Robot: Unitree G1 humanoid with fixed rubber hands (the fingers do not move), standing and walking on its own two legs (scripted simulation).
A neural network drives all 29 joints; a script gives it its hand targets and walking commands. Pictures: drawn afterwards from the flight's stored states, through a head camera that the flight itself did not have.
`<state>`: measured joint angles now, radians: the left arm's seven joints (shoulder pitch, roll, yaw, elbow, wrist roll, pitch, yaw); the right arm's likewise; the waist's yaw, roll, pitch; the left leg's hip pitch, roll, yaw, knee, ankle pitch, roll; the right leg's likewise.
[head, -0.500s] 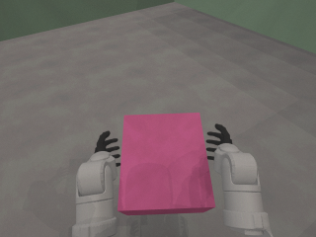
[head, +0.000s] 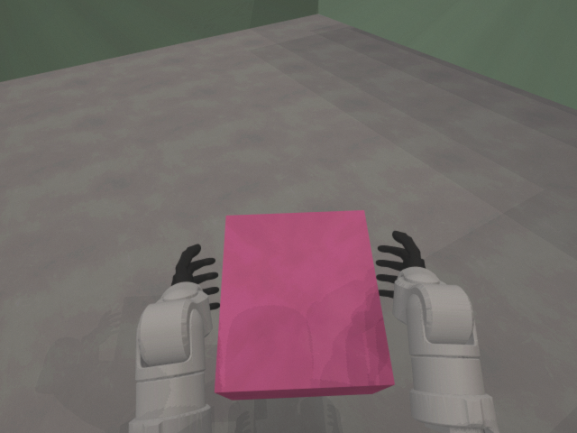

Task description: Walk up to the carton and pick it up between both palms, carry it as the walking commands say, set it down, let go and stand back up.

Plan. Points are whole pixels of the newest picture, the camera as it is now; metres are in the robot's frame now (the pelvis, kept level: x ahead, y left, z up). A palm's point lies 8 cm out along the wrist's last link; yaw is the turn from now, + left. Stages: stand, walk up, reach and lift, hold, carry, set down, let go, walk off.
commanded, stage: carry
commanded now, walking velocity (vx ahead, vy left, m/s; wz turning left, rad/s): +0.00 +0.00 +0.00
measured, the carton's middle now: (298, 304) +0.32 +0.00 -0.01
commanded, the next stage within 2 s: hold in 1.20 s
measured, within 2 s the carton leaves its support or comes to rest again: neither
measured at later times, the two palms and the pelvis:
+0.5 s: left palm (183, 301) +0.27 +0.15 +0.09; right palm (411, 286) +0.28 -0.14 +0.09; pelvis -0.01 +0.00 +0.00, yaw +0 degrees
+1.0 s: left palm (181, 299) +0.28 +0.15 +0.09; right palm (409, 285) +0.28 -0.14 +0.09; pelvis +0.00 +0.01 +0.00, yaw +0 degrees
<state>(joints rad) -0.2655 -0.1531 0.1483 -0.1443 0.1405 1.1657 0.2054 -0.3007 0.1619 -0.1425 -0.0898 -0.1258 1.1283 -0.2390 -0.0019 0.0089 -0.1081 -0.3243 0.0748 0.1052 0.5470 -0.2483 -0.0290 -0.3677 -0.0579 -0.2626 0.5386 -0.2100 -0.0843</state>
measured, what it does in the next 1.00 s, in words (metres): stands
